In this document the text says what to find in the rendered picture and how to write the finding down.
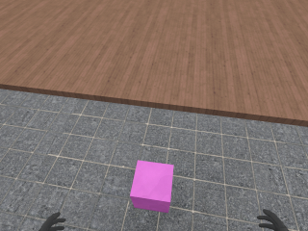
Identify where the carton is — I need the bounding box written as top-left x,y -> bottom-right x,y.
130,160 -> 174,213

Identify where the robot right hand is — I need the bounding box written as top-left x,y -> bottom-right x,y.
257,209 -> 289,231

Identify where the robot left hand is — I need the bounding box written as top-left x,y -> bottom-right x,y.
39,212 -> 66,231

